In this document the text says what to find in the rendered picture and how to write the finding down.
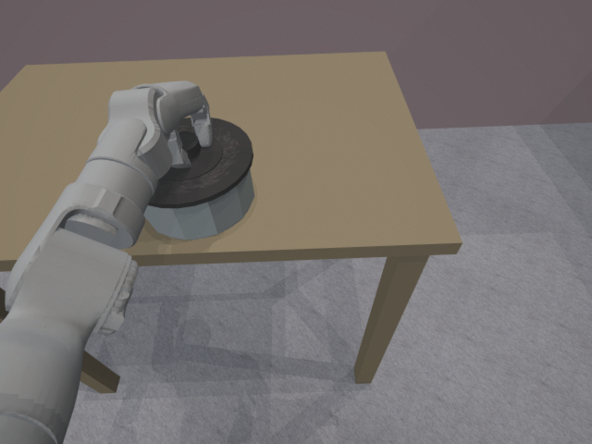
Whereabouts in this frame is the knob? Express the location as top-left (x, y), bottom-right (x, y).
top-left (179, 132), bottom-right (201, 160)

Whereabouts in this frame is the left robot hand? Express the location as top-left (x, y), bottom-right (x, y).
top-left (153, 80), bottom-right (213, 168)

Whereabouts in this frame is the left robot forearm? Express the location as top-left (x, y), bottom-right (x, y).
top-left (5, 84), bottom-right (180, 311)

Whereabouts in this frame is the left robot upper arm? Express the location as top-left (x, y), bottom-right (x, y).
top-left (0, 228), bottom-right (139, 444)

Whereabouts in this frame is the pot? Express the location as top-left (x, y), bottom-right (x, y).
top-left (143, 169), bottom-right (254, 240)

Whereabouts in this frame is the table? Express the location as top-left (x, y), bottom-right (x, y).
top-left (0, 51), bottom-right (463, 393)

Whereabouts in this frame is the lid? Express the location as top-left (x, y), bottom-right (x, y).
top-left (148, 117), bottom-right (253, 208)

